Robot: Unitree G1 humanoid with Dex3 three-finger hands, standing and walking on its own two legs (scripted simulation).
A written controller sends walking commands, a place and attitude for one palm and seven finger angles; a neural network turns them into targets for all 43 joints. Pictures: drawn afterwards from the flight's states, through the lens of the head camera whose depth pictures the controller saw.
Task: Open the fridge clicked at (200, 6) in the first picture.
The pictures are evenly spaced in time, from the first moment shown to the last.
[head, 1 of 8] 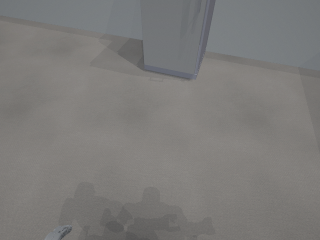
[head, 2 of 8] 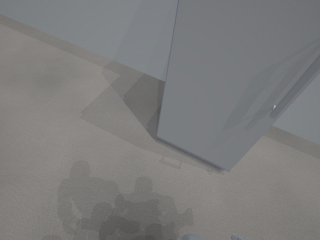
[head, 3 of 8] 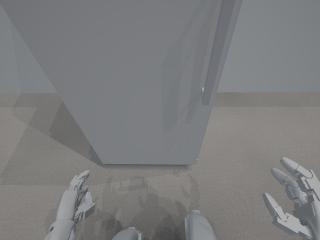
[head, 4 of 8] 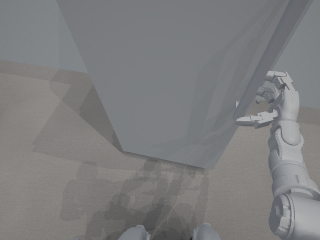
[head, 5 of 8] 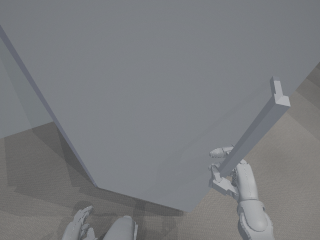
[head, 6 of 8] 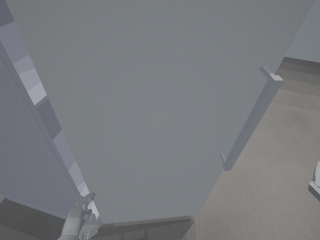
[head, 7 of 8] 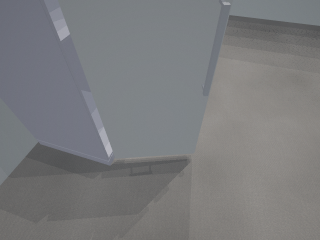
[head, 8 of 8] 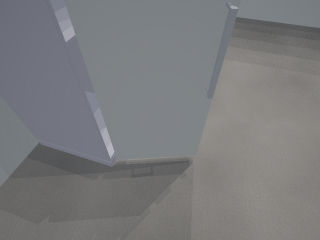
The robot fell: no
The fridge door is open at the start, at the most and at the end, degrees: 0 77 68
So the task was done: yes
